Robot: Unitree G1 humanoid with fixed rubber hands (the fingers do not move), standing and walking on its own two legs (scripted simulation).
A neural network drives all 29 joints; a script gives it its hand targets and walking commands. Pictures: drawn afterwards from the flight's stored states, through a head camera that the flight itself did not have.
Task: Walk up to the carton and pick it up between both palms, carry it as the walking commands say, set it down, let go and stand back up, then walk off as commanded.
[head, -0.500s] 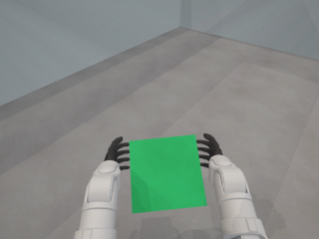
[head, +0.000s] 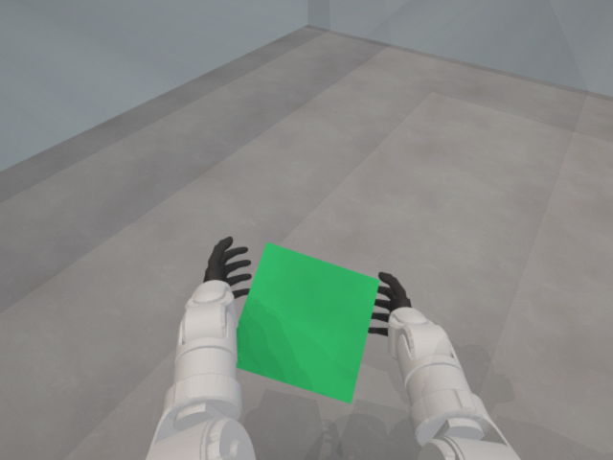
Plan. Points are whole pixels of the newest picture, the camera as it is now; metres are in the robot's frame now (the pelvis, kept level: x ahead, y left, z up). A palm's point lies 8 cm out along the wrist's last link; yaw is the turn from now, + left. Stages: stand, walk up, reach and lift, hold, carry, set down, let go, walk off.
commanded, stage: set down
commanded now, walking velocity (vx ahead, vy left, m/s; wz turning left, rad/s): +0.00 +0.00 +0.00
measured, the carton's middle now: (296, 323) +0.34 +0.01 -0.08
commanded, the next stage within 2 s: none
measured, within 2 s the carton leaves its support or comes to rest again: neither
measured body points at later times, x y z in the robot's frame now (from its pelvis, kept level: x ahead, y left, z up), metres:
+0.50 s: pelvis +0.01 +0.00 -0.02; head +0.21 +0.00 +0.39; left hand +0.39 +0.12 -0.10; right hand +0.34 -0.14 -0.13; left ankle +0.07 +0.10 -0.72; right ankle +0.03 -0.08 -0.72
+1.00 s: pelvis -0.02 +0.02 -0.06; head +0.25 +0.02 +0.30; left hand +0.40 +0.13 -0.18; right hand +0.36 -0.13 -0.19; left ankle +0.07 +0.10 -0.72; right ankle +0.03 -0.08 -0.72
